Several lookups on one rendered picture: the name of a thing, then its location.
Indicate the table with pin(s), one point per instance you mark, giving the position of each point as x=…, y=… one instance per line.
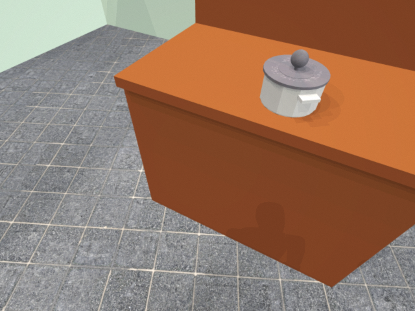
x=322, y=193

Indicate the lid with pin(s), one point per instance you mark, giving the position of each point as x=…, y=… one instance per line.
x=313, y=75

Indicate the knob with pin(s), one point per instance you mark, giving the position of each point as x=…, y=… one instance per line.
x=299, y=58

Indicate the pot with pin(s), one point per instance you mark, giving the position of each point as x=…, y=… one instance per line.
x=289, y=102

